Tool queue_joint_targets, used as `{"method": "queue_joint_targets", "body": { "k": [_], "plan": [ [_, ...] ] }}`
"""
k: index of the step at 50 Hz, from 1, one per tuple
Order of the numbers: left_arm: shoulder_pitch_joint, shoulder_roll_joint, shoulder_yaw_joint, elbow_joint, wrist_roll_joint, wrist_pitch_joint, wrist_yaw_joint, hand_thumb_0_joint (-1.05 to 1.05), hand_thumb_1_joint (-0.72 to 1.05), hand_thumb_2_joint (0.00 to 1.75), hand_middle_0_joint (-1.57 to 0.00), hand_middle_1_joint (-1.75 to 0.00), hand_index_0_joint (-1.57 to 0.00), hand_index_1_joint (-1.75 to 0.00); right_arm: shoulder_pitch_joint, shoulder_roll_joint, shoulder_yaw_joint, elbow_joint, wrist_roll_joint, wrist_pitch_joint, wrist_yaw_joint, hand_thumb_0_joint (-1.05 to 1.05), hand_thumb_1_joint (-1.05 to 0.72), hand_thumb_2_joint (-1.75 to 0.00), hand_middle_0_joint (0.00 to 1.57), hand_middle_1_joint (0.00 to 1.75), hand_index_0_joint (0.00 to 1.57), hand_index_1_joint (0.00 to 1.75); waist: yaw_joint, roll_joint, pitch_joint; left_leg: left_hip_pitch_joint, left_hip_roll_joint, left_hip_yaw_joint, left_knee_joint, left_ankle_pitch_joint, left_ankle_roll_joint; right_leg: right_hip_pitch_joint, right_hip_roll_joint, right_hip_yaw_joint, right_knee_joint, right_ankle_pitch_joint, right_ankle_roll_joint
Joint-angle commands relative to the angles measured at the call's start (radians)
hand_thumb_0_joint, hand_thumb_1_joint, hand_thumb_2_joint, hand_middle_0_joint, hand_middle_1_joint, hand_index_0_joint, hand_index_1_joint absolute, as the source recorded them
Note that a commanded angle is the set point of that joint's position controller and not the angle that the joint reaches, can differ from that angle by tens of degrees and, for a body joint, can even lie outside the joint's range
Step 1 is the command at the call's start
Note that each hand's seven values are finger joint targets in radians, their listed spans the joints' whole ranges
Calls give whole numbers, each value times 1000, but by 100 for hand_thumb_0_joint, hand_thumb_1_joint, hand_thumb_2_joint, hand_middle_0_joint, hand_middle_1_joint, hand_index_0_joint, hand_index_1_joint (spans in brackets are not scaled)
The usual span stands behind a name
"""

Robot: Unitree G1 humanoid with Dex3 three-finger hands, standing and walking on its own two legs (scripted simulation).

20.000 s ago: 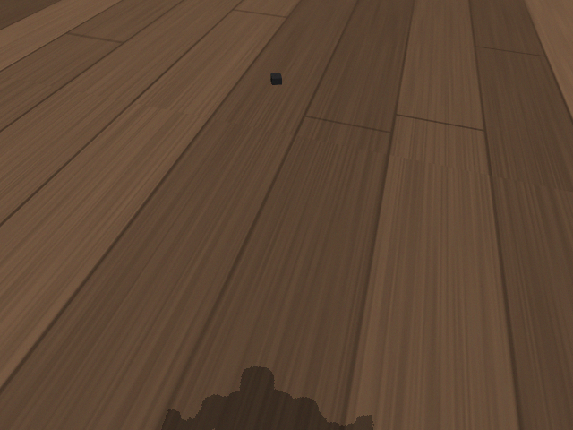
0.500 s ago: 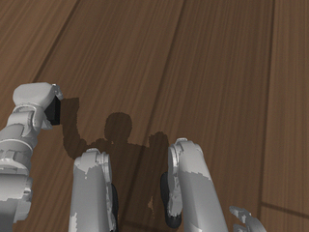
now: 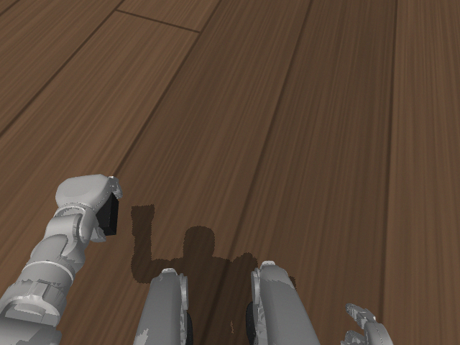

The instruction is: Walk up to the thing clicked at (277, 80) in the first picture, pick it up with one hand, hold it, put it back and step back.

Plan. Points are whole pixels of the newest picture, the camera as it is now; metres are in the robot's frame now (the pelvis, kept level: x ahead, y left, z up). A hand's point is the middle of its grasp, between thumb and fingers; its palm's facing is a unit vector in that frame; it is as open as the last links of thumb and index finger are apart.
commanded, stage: lift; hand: left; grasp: from above
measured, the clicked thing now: (96, 215) +0.38 +0.24 -0.11
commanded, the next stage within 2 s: hold in 0.66 s
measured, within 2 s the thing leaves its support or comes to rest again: neither
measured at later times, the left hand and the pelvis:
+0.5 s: hand (79, 180) +0.38 +0.22 +0.05, palm faces -0.44 -0.07 -0.89, open 10.0 cm; pelvis +0.04 +0.00 +0.13, yaw +0 degrees
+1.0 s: hand (65, 155) +0.39 +0.22 +0.11, palm faces -0.44 -0.06 -0.90, open 10.0 cm; pelvis +0.07 +0.00 +0.17, yaw -1 degrees
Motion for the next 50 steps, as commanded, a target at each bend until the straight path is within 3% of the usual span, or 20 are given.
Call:
{"method": "queue_joint_targets", "body": {
  "k": [1,4,7,9,12,13,15,17,25,29,37,41,47,50],
  "plan": [
    [-263,183,56,-164,-7,-7,29,0,65,87,-111,-60,-107,-64,68,-154,-58,-68,4,-45,-35,0,-90,-90,20,30,20,30,-14,29,-351,389,-28,-24,-372,20,6,366,49,22,-331,30,-32],
    [-261,148,30,-150,-7,-15,37,0,63,85,-109,-59,-105,-64,69,-151,-57,-62,4,-60,-43,0,-90,-90,20,30,20,30,-11,44,-314,475,-23,-33,-450,22,1,409,53,25,-395,32,-33],
    [-237,145,34,-139,-1,-20,59,0,60,85,-107,-60,-103,-64,68,-148,-59,-54,3,-69,-44,0,-90,-90,20,30,20,30,7,52,-290,543,-21,-33,-515,41,-5,471,53,30,-460,42,-33],
    [-269,135,21,-127,7,-21,73,0,59,83,-106,-59,-102,-63,67,-150,-57,-50,3,-72,-44,0,-90,-91,20,30,20,30,4,51,-273,589,-19,-40,-560,37,-7,499,56,30,-494,43,-33],
    [-258,146,35,-94,20,-13,95,0,60,84,-107,-58,-102,-63,73,-152,-59,-39,0,-73,-45,0,-90,-90,20,30,20,30,14,34,-264,649,-21,-30,-607,88,-9,573,59,31,-546,79,-34],
    [-263,116,9,-100,17,-10,96,0,61,85,-107,-60,-103,-64,75,-147,-57,-37,0,-73,-44,0,-90,-90,20,30,20,30,11,38,-267,680,-22,-26,-621,113,-10,593,60,32,-563,101,-36],
    [-278,106,1,-91,12,0,100,0,60,87,-106,-61,-102,-66,88,-150,-61,-27,0,-74,-44,0,-90,-90,20,30,20,30,8,41,-271,736,-20,-22,-647,180,-14,635,60,32,-598,159,-35],
    [-238,121,16,-68,11,12,105,0,60,84,-106,-60,-102,-65,93,-151,-62,-25,1,-73,-42,0,-90,-90,20,30,20,30,23,13,-247,746,-26,-16,-673,229,-12,694,60,36,-631,199,-33],
    [-217,89,0,-72,-15,15,82,0,65,79,-108,-59,-106,-62,96,-146,-65,-41,1,-66,-33,0,-90,-90,20,30,20,30,35,-12,-202,856,-31,7,-781,321,-11,828,58,41,-742,283,-29],
    [-190,108,14,-81,-3,1,76,0,65,78,-109,-57,-106,-60,89,-144,-70,-53,1,-62,-34,0,-90,-90,20,30,20,30,47,-34,-190,891,-39,18,-819,349,-5,902,52,55,-797,316,-24],
    [-212,94,1,-129,4,-3,88,0,67,83,-110,-61,-107,-63,88,-149,-72,-48,6,-52,-34,0,-90,-90,20,30,20,30,33,-30,-197,1006,-40,33,-882,437,-6,975,49,59,-865,405,-20],
    [-218,85,-14,-121,4,2,80,0,62,77,-101,-62,-101,-63,79,-151,-74,-45,8,-46,-31,0,-90,-90,20,30,20,30,34,-24,-160,1030,-40,34,-921,429,-8,983,53,52,-897,387,-22],
    [-194,93,-13,-132,-1,3,48,0,64,78,-103,-61,-103,-61,58,-153,-75,-61,13,-39,-26,0,-90,-90,20,30,20,30,59,-23,-161,1077,-40,37,-963,477,-11,1043,57,48,-923,418,-25],
    [-178,92,-18,-133,-4,-1,31,0,62,78,-102,-60,-101,-60,46,-156,-73,-72,16,-35,-24,0,-90,-90,20,30,20,30,57,-34,-126,1078,-41,39,-983,465,-9,1058,59,48,-942,408,-25]
  ]
}}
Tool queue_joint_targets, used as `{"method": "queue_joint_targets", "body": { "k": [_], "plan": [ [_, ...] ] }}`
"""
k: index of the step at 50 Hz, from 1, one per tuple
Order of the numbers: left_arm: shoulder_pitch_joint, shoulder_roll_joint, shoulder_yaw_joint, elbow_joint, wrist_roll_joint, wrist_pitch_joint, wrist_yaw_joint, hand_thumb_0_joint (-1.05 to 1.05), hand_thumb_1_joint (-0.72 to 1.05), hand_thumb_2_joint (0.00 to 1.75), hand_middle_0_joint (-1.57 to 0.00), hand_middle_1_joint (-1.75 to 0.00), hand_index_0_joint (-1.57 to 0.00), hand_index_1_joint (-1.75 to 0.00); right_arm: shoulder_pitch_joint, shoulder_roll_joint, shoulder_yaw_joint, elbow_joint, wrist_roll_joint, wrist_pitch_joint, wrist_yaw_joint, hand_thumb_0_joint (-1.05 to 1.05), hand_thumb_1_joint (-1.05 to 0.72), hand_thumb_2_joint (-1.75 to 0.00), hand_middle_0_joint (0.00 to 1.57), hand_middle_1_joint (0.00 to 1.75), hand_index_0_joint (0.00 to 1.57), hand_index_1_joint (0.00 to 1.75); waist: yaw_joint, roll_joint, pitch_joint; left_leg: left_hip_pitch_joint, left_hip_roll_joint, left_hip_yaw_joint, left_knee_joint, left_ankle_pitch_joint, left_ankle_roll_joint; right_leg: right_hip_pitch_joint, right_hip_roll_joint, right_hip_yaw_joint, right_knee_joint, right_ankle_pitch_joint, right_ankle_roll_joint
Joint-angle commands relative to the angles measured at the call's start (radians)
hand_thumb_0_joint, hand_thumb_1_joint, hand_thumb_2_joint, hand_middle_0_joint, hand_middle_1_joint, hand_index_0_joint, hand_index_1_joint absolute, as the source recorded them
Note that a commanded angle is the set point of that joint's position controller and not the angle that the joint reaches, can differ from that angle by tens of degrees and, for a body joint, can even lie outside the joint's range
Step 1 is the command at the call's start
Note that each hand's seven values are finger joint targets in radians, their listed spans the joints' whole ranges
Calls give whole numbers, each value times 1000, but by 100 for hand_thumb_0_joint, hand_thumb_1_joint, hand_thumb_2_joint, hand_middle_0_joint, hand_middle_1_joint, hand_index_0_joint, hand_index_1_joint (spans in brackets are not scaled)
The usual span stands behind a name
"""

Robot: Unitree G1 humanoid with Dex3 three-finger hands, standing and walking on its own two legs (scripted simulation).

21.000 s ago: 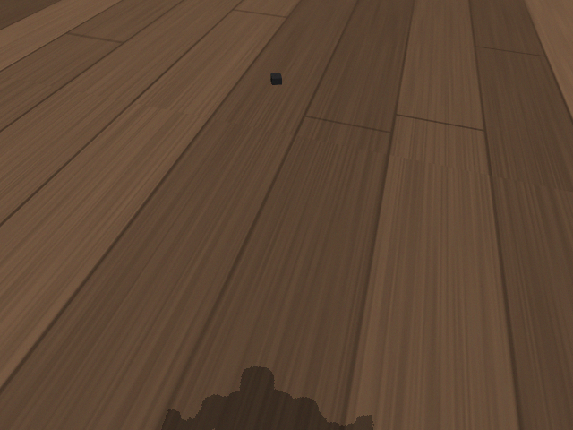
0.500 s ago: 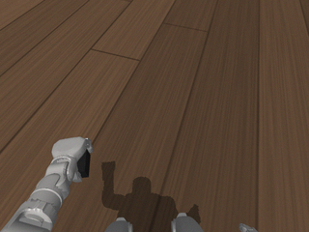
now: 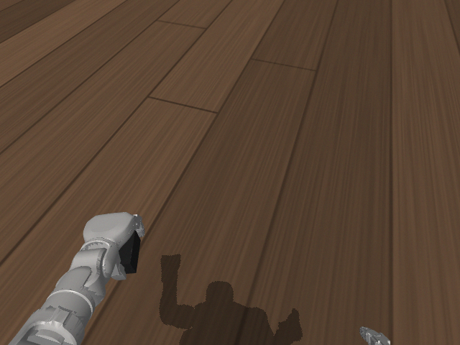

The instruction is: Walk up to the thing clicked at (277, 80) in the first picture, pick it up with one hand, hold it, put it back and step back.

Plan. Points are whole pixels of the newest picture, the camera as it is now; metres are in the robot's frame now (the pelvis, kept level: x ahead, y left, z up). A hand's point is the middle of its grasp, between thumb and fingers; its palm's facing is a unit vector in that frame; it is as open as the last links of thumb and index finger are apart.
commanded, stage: hold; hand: left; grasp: from above
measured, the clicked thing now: (119, 252) +0.32 +0.23 -0.09
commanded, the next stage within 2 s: crouch in 1.66 s
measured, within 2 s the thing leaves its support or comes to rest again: neither
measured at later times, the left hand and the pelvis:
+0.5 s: hand (114, 244) +0.31 +0.22 -0.03, palm faces -0.44 -0.05 -0.89, open 10.0 cm; pelvis +0.01 +0.00 +0.01, yaw -1 degrees
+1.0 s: hand (115, 250) +0.30 +0.21 -0.02, palm faces -0.45 -0.05 -0.89, open 10.0 cm; pelvis +0.00 -0.01 +0.02, yaw -1 degrees
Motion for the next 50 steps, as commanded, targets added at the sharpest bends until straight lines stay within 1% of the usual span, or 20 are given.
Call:
{"method": "queue_joint_targets", "body": {
  "k": [1,4,8,9,10,12,13,15,22,27,32,34,35,37,38,39,41,42,47,50],
  "plan": [
    [-294,192,75,-190,-9,-6,14,0,63,75,-101,-60,-102,-60,-14,-140,-44,-117,-1,-30,-6,0,-90,-90,20,30,20,30,-3,-25,-246,153,-34,-19,-119,250,0,151,48,7,-114,205,-27],
    [-288,208,84,-207,1,-9,1,0,61,76,-103,-57,-101,-58,-22,-139,-42,-130,0,-25,-5,0,-90,-90,20,30,20,30,10,-25,-237,158,-35,-17,-134,247,0,166,47,9,-124,199,-27],
    [-279,200,80,-234,1,-12,-14,0,61,75,-102,-56,-101,-57,-31,-141,-43,-143,1,-20,-5,0,-90,-90,20,30,20,30,13,-35,-235,186,-34,-19,-148,268,-1,185,49,7,-136,213,-27],
    [-300,216,90,-275,0,-17,-13,0,61,74,-102,-57,-101,-58,-31,-141,-45,-143,1,-19,-4,0,-90,-90,20,30,20,30,18,-7,-252,200,-35,-15,-151,267,-3,190,48,8,-138,212,-28],
    [-280,212,92,-237,6,-13,-13,0,61,76,-103,-56,-101,-58,-31,-139,-43,-139,0,-18,-4,0,-90,-90,20,30,20,30,13,-17,-247,204,-35,-14,-152,284,-2,194,48,10,-138,230,-28],
    [-298,205,85,-273,5,-13,-19,0,60,75,-102,-57,-101,-58,-27,-138,-43,-140,1,-15,-4,0,-90,-90,20,30,20,30,12,-16,-272,226,-32,-14,-152,329,-2,210,49,10,-135,273,-27],
    [-278,215,94,-269,4,-12,-18,0,61,76,-102,-57,-101,-58,-28,-142,-45,-140,1,-13,-4,0,-90,-90,20,30,20,30,21,-24,-262,227,-34,-11,-156,334,-1,218,47,7,-141,276,-27],
    [-291,206,86,-287,0,-12,-24,0,61,77,-102,-58,-101,-59,-28,-139,-43,-145,2,-11,-3,0,-90,-90,20,30,20,30,13,-23,-258,233,-33,-10,-164,324,1,221,47,11,-150,271,-26],
    [-262,196,75,-282,0,-9,-54,0,63,77,-103,-59,-102,-60,-51,-136,-39,-157,5,-3,-4,0,-90,-90,20,30,20,30,27,-26,-211,243,-31,-6,-201,294,3,229,46,7,-182,239,-27],
    [-266,211,86,-322,-5,-13,-71,0,61,78,-102,-60,-101,-61,-63,-135,-36,-169,6,1,-4,0,-90,-90,20,30,20,30,28,-24,-221,268,-30,-5,-216,311,5,248,44,9,-194,255,-26],
    [-260,216,100,-334,2,-12,-68,0,63,79,-104,-58,-103,-60,-79,-133,-34,-174,7,6,-6,0,-90,-90,20,30,20,30,34,-26,-202,279,-35,1,-234,281,7,260,39,13,-217,231,-23],
    [-260,205,85,-344,1,-11,-71,0,62,78,-103,-59,-102,-60,-82,-131,-30,-175,7,6,-5,0,-90,-90,20,30,20,30,30,-24,-201,287,-30,-2,-242,288,5,260,40,10,-218,231,-26],
    [-279,225,99,-357,3,-14,-70,0,64,77,-103,-61,-102,-61,-87,-133,-32,-175,7,6,-6,0,-90,-90,20,30,20,30,38,-10,-204,286,-31,-2,-244,284,4,259,41,11,-220,227,-26],
    [-245,207,90,-340,4,-9,-71,0,61,79,-102,-60,-101,-61,-85,-133,-31,-179,8,9,-5,0,-90,-90,20,30,20,30,37,-23,-194,291,-29,0,-252,284,6,268,40,9,-227,225,-28],
    [-275,211,88,-373,3,-11,-72,0,62,79,-103,-60,-102,-61,-88,-132,-31,-180,8,9,-5,0,-90,-90,20,30,20,30,38,-12,-215,299,-30,0,-252,292,5,272,40,11,-224,235,-27],
    [-267,222,101,-356,4,-10,-75,0,63,77,-103,-61,-102,-61,-93,-133,-33,-179,9,10,-7,0,-90,-90,20,30,20,30,41,-20,-206,298,-31,1,-255,284,6,274,39,11,-233,226,-25],
    [-221,196,86,-346,-9,-5,-81,0,63,79,-104,-60,-103,-61,-104,-129,-27,-185,9,9,-6,0,-90,-90,20,30,20,30,41,-50,-169,283,-34,1,-264,247,11,277,35,13,-251,196,-20],
    [-237,194,76,-368,-10,-5,-88,0,64,78,-103,-59,-103,-60,-111,-125,-26,-190,10,8,-6,0,-90,-90,20,30,20,30,40,-46,-177,281,-37,4,-265,239,13,277,31,16,-254,193,-19],
    [-215,215,92,-392,-7,-9,-110,0,64,77,-104,-59,-103,-60,-119,-127,-25,-194,14,13,-12,0,-90,-90,20,30,20,30,48,-37,-190,315,-34,3,-273,279,11,295,33,14,-253,224,-21],
    [-230,215,91,-405,-9,-13,-112,0,65,77,-105,-60,-104,-61,-128,-122,-19,-196,14,13,-15,0,-90,-90,20,30,20,30,43,-50,-173,315,-37,7,-280,253,15,290,30,18,-269,204,-18]
  ]
}}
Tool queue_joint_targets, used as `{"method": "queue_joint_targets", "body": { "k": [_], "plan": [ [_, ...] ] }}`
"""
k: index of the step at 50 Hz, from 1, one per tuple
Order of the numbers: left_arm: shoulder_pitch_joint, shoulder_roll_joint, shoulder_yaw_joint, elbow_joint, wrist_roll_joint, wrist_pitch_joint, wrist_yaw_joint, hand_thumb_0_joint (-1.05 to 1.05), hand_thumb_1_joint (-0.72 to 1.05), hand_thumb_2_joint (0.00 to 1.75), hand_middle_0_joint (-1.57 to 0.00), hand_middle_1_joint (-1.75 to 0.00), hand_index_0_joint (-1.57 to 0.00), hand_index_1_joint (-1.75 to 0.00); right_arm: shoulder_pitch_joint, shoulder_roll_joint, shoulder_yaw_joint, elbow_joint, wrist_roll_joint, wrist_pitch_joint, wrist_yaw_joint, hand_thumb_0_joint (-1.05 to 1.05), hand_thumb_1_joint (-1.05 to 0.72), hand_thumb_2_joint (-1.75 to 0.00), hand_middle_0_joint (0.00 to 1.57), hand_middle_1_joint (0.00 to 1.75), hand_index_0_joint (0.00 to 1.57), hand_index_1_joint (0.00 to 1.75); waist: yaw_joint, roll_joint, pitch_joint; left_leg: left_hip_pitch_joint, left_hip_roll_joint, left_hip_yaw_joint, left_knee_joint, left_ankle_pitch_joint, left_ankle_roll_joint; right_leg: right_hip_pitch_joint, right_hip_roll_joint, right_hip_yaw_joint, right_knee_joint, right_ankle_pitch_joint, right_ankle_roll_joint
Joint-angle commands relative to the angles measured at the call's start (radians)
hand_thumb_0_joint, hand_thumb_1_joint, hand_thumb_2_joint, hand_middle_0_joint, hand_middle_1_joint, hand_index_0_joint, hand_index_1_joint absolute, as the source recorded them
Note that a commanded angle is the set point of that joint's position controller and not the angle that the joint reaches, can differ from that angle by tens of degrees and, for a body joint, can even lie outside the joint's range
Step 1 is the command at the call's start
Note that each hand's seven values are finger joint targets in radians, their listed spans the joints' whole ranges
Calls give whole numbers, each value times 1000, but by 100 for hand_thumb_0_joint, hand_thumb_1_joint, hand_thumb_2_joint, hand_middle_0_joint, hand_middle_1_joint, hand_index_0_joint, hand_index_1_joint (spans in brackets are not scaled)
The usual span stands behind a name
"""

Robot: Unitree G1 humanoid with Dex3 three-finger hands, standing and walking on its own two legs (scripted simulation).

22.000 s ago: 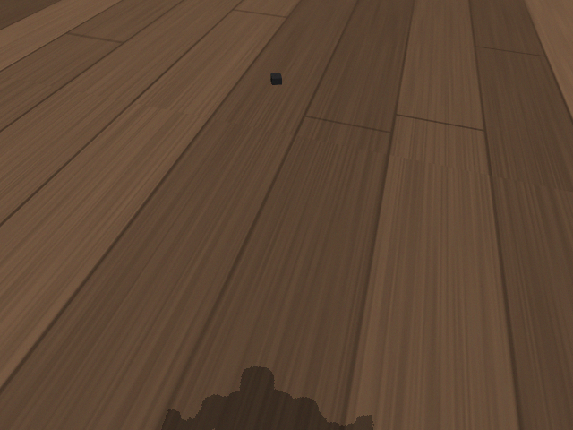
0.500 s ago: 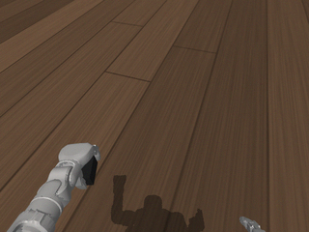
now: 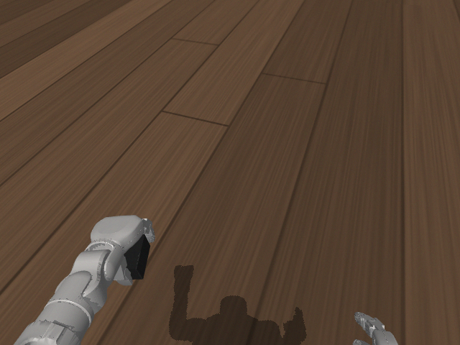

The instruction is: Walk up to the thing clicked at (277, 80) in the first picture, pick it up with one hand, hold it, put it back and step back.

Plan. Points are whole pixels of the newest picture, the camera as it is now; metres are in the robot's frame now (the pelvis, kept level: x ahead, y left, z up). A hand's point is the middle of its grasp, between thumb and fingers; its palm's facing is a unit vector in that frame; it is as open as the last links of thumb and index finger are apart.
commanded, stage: hold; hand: left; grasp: from above
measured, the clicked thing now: (127, 256) +0.30 +0.22 -0.06
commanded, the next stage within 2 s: crouch in 0.66 s
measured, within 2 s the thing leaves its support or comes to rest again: neither
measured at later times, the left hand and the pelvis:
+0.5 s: hand (125, 255) +0.29 +0.21 -0.04, palm faces -0.44 -0.06 -0.90, open 10.0 cm; pelvis +0.00 +0.00 +0.00, yaw +0 degrees
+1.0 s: hand (128, 261) +0.29 +0.22 -0.06, palm faces -0.46 -0.05 -0.88, open 10.0 cm; pelvis +0.00 +0.00 +0.00, yaw +0 degrees
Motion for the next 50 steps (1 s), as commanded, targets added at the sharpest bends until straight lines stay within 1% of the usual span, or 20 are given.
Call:
{"method": "queue_joint_targets", "body": {
  "k": [1,3,6,9,12,14,18,20,22,24,28,29,34,37,38,39,42,45,48,50],
  "plan": [
    [-313,194,97,-201,-4,-7,31,0,66,77,-105,-60,-104,-60,-90,-120,-36,-145,-3,-43,-9,0,-90,-90,20,30,20,30,-2,-71,-230,95,-32,-9,-66,155,23,96,28,5,-94,127,-11],
    [-298,210,116,-209,-10,-7,33,0,67,74,-104,-61,-105,-60,-95,-122,-35,-147,-1,-42,-11,0,-90,-90,20,30,20,30,11,-55,-223,96,-31,-9,-72,152,19,94,31,3,-96,115,-14],
    [-282,184,94,-202,-3,-7,32,0,64,77,-104,-59,-103,-60,-100,-120,-34,-148,-4,-41,-10,0,-90,-90,20,30,20,30,4,-67,-211,100,-26,-14,-79,160,17,89,34,-3,-93,120,-17],
    [-284,213,122,-188,5,-9,34,0,62,76,-102,-59,-102,-60,-101,-117,-34,-145,-3,-37,-12,0,-90,-90,20,30,20,30,9,-58,-213,101,-28,-13,-77,170,16,94,34,-4,-96,123,-17],
    [-353,214,112,-204,4,-17,38,0,64,78,-104,-59,-104,-60,-99,-118,-35,-144,-3,-39,-13,0,-90,-90,20,30,20,30,-5,-42,-215,111,-28,-12,-82,149,17,83,33,1,-100,110,-17],
    [-294,187,100,-177,1,-15,41,0,64,77,-103,-60,-103,-61,-99,-117,-34,-142,-4,-39,-12,0,-90,-90,20,30,20,30,-4,-68,-208,107,-29,-13,-82,156,18,86,32,1,-102,115,-16],
    [-298,189,102,-197,5,-11,49,0,66,79,-106,-59,-105,-60,-104,-116,-38,-139,-5,-37,-11,0,-90,-90,20,30,20,30,2,-55,-238,122,-35,-9,-76,190,17,111,28,0,-100,151,-13],
    [-319,214,120,-224,7,-10,55,0,66,79,-106,-59,-105,-61,-103,-117,-39,-140,-2,-36,-12,0,-90,-90,20,30,20,30,6,-52,-253,133,-34,-8,-77,194,16,116,28,2,-103,155,-13],
    [-329,202,108,-201,7,-8,58,0,64,78,-105,-59,-104,-60,-100,-114,-36,-133,-5,-34,-11,0,-90,-90,20,30,20,30,-5,-61,-232,123,-33,-10,-78,182,19,104,28,-1,-108,149,-12],
    [-291,195,107,-177,9,-4,60,0,66,77,-105,-60,-105,-60,-94,-118,-38,-132,-2,-32,-12,0,-90,-90,20,30,20,30,2,-61,-227,121,-34,-6,-80,182,18,104,28,1,-108,147,-15],
    [-317,182,86,-202,6,-1,57,0,65,77,-105,-59,-104,-60,-94,-118,-42,-131,-3,-30,-9,0,-90,-90,20,30,20,30,6,-41,-243,136,-26,-13,-84,224,12,112,34,-8,-97,178,-20],
    [-301,198,106,-171,10,3,60,0,65,77,-105,-59,-104,-60,-94,-122,-43,-132,-3,-29,-9,0,-90,-90,20,30,20,30,11,-46,-229,126,-27,-13,-85,215,12,118,34,-9,-102,167,-20],
    [-289,174,83,-152,13,4,49,0,64,75,-104,-59,-104,-60,-85,-121,-45,-135,-2,-28,-7,0,-90,-90,20,30,20,30,0,-63,-214,125,-24,-14,-86,223,13,107,37,-12,-102,174,-22],
    [-323,204,109,-185,10,-2,50,0,64,76,-106,-57,-105,-59,-86,-121,-46,-134,-4,-27,-8,0,-90,-90,20,30,20,30,10,-40,-240,137,-27,-12,-85,237,13,126,33,-7,-104,189,-22],
    [-326,189,98,-187,7,-1,49,0,72,78,-104,-65,-107,-62,-84,-120,-44,-139,-3,-27,-6,0,-89,-90,20,30,20,30,5,-51,-244,137,-26,-13,-84,238,13,123,34,-7,-101,193,-20],
    [-307,188,102,-188,6,0,51,0,69,71,-97,-61,-101,-56,-84,-119,-45,-138,-4,-27,-6,0,-87,-89,20,30,20,30,13,-51,-241,135,-27,-10,-83,236,14,127,33,-7,-105,190,-19],
    [-260,158,86,-143,14,-3,60,0,57,71,-99,-57,-99,-58,-85,-118,-44,-140,-3,-25,-6,0,-89,-90,20,30,20,30,-3,-89,-207,118,-33,-8,-80,210,18,107,28,-5,-111,174,-16],
    [-238,139,74,-89,25,-13,84,0,56,70,-98,-56,-98,-57,-68,-122,-47,-134,-6,-22,-3,0,-89,-90,20,30,20,30,-12,-102,-175,96,-27,-15,-72,220,13,76,34,-14,-93,175,-20],
    [-249,141,92,-29,45,-32,142,0,56,68,-97,-56,-97,-56,-56,-121,-48,-125,-14,-17,2,0,-89,-90,20,30,20,30,-14,-107,-162,48,-31,-16,-40,182,12,34,29,-16,-69,138,-21],
    [-312,138,91,13,65,-44,188,0,54,70,-96,-57,-96,-57,-39,-125,-52,-112,-24,-14,10,0,-89,-90,20,30,20,30,-33,-85,-186,6,-32,-14,13,175,10,-15,27,-16,-22,137,-22]
  ]
}}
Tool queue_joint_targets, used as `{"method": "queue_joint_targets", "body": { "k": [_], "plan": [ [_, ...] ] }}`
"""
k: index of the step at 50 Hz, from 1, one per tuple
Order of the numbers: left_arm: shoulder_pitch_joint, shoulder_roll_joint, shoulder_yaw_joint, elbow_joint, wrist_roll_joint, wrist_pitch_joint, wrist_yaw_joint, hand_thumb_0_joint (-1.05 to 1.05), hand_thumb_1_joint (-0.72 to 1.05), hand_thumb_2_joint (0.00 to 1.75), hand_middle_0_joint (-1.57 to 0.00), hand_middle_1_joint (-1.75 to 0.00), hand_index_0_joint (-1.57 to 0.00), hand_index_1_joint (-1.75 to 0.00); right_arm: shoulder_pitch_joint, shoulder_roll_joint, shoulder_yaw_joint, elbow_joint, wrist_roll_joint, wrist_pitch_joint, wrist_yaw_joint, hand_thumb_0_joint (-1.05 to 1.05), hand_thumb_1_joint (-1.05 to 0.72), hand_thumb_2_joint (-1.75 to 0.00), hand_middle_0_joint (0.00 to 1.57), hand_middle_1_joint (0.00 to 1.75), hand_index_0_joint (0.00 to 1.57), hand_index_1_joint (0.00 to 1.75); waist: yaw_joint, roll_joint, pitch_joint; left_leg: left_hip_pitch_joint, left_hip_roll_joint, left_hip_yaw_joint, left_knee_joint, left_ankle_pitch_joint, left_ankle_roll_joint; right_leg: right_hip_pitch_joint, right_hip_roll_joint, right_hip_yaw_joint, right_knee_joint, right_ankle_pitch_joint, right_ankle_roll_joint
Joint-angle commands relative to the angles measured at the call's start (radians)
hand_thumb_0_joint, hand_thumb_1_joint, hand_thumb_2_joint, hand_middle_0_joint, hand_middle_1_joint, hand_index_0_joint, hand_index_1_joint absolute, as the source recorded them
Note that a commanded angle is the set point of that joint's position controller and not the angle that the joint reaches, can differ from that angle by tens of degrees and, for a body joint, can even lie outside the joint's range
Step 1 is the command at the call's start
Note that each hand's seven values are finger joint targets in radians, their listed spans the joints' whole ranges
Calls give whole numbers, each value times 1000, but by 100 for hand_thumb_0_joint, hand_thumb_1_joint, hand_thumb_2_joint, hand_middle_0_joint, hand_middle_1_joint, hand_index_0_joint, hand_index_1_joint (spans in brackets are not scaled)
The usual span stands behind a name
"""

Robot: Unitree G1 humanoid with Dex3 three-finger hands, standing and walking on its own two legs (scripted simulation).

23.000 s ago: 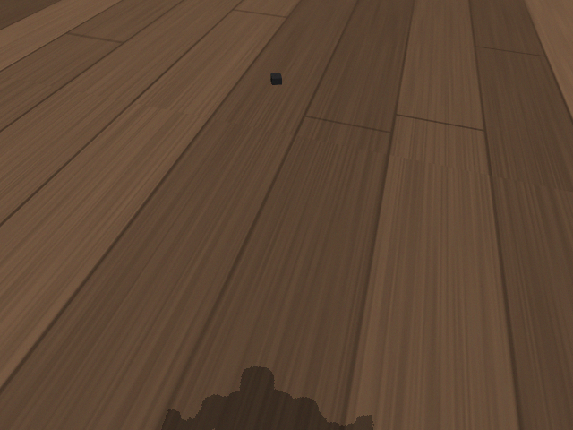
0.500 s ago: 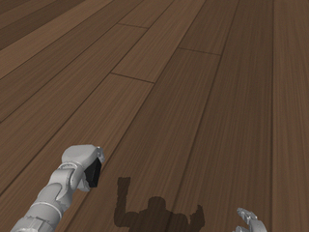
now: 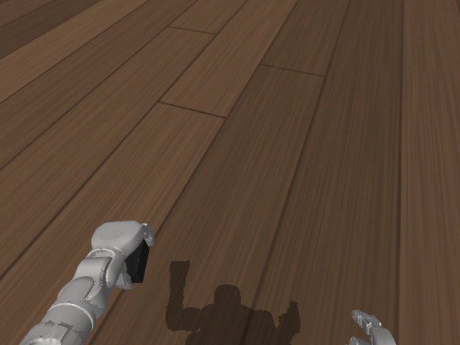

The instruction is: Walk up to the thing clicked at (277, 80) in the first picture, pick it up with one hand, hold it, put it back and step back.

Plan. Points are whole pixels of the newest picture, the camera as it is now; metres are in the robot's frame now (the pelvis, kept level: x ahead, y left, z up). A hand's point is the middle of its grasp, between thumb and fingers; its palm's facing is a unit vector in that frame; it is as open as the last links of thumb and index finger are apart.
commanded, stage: crouch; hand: left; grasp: from above
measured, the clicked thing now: (126, 260) +0.30 +0.22 -0.09
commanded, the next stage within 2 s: lower in 1.76 s
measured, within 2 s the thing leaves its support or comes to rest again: neither
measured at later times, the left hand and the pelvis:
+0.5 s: hand (153, 275) +0.34 +0.22 -0.29, palm faces -0.42 +0.05 -0.91, open 10.0 cm; pelvis -0.06 +0.01 -0.17, yaw +1 degrees
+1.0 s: hand (166, 288) +0.36 +0.23 -0.49, palm faces -0.45 +0.00 -0.89, open 10.0 cm; pelvis -0.07 +0.00 -0.32, yaw +0 degrees
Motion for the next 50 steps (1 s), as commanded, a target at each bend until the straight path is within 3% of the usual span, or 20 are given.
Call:
{"method": "queue_joint_targets", "body": {
  "k": [1,7,11,12,14,16,18,20,22,25,30,32,34,35,36,37,43,45,46,50],
  "plan": [
    [-340,167,89,-56,39,-26,129,0,56,68,-95,-58,-96,-57,-19,-139,-53,-96,-25,-30,6,0,-89,-90,20,30,20,30,-28,-65,-221,-8,-25,-10,57,179,7,-38,34,-13,21,143,-23],
    [-502,145,86,100,114,-42,257,0,60,71,-99,-61,-100,-60,54,-150,-82,-43,-51,-46,25,0,-90,-90,20,30,20,30,-70,-25,-377,-232,-25,-15,337,136,-2,-293,34,-7,268,117,-26],
    [-556,110,76,232,141,-47,310,0,62,68,-100,-63,-102,-61,91,-159,-93,-37,-64,-65,30,0,-91,-90,20,30,20,30,-91,-32,-466,-438,-24,-20,516,72,5,-471,35,-12,430,63,-29],
    [-526,117,84,282,144,-43,321,0,61,68,-100,-61,-102,-59,90,-163,-95,-39,-64,-68,30,0,-91,-90,20,30,20,30,-86,-46,-461,-503,-27,-21,550,46,7,-507,36,-15,465,39,-30],
    [-591,151,106,286,140,-42,340,0,60,67,-100,-59,-101,-58,98,-166,-96,-30,-74,-79,30,0,-90,-90,20,30,20,30,-78,13,-535,-572,-27,-25,616,21,4,-583,34,-16,539,10,-35],
    [-636,172,115,331,152,-36,352,0,60,67,-99,-59,-101,-58,108,-171,-100,-26,-79,-87,24,0,-91,-90,20,30,20,30,-92,25,-560,-654,-26,-37,673,-43,3,-667,35,-24,609,-43,-39],
    [-667,229,151,331,158,-31,367,0,56,71,-98,-59,-99,-59,110,-171,-97,-23,-85,-94,19,0,-90,-90,20,30,20,30,-84,33,-613,-744,-27,-35,735,-102,6,-714,33,-21,667,-87,-40],
    [-678,196,145,366,145,-21,373,0,55,70,-97,-59,-98,-58,111,-174,-96,-19,-93,-105,18,0,-90,-90,20,30,20,30,-111,33,-638,-813,-21,-56,783,-128,4,-792,32,-28,739,-107,-42],
    [-735,250,176,320,138,-15,377,0,55,69,-96,-57,-97,-56,120,-182,-102,-15,-97,-112,14,0,-90,-90,20,30,20,30,-103,60,-746,-817,-20,-61,836,-111,5,-819,28,-32,796,-99,-44],
    [-753,246,179,365,128,-11,369,0,51,72,-94,-58,-94,-59,127,-174,-99,-5,-105,-124,16,0,-90,-90,20,30,20,30,-123,22,-745,-964,-25,-45,914,-170,18,-849,27,-30,851,-139,-43],
    [-817,268,186,425,120,-35,344,0,51,64,-91,-57,-93,-55,131,-199,-100,6,-118,-138,25,0,-90,-90,20,30,20,30,-158,66,-718,-1029,-15,-108,974,-325,4,-1094,23,-59,968,-299,-52],
    [-861,267,188,423,120,-55,341,0,51,64,-92,-54,-94,-52,142,-202,-97,16,-123,-145,31,0,-89,-90,20,30,20,30,-183,59,-729,-1045,-11,-136,1012,-347,3,-1173,20,-70,1013,-313,-50],
    [-908,297,195,398,121,-81,342,0,52,63,-92,-55,-94,-53,140,-195,-89,19,-125,-151,38,0,-89,-90,20,30,20,30,-179,75,-772,-1103,-21,-105,1065,-369,12,-1165,24,-62,1034,-338,-51],
    [-914,294,192,400,132,-92,345,0,53,67,-93,-56,-95,-55,150,-186,-78,26,-130,-159,43,0,-90,-90,20,30,20,30,-195,52,-771,-1147,-24,-96,1104,-359,19,-1172,21,-62,1046,-326,-46],
    [-865,296,201,459,136,-94,350,0,54,65,-92,-56,-95,-54,157,-198,-77,35,-133,-164,48,0,-89,-90,20,30,20,30,-191,47,-763,-1156,-24,-99,1116,-360,17,-1194,17,-64,1063,-330,-45],
    [-898,323,210,418,140,-105,357,0,52,66,-92,-56,-94,-54,151,-195,-73,35,-136,-166,54,0,-89,-90,20,30,20,30,-190,79,-787,-1182,-29,-80,1141,-350,20,-1185,19,-59,1076,-322,-46],
    [-914,367,247,485,195,-106,409,0,54,67,-94,-55,-95,-54,168,-202,-66,54,-153,-174,80,0,-89,-90,20,30,20,30,-178,153,-860,-1170,-30,-76,1233,-262,12,-1276,18,-72,1179,-247,-54],
    [-936,333,239,503,195,-104,419,0,53,67,-92,-55,-94,-54,169,-203,-63,64,-161,-177,89,0,-89,-90,20,30,20,30,-204,179,-833,-1195,-28,-76,1263,-243,11,-1317,13,-73,1209,-224,-52],
    [-979,368,260,473,197,-105,427,0,53,66,-93,-55,-94,-53,178,-208,-63,72,-166,-179,92,0,-89,-90,20,30,20,30,-203,194,-849,-1197,-26,-75,1281,-220,12,-1320,16,-75,1225,-203,-52],
    [-975,375,276,488,200,-105,426,0,51,68,-93,-52,-93,-52,198,-215,-70,82,-179,-181,112,0,-90,-90,20,30,20,30,-218,196,-855,-1201,-21,-80,1339,-149,8,-1348,13,-85,1280,-142,-48]
  ]
}}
